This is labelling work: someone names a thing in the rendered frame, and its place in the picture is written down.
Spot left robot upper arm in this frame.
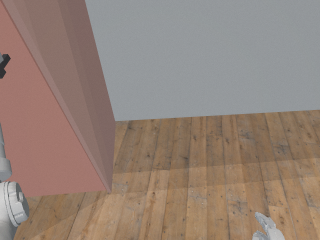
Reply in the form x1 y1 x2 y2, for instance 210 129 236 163
0 181 30 240

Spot right robot hand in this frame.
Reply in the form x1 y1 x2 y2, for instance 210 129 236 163
252 212 285 240

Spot handle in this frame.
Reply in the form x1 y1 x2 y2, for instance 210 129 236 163
0 54 11 79

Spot left robot forearm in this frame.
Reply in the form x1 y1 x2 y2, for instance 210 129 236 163
0 123 12 183

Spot wardrobe door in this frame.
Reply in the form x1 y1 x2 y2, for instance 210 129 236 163
0 0 107 197

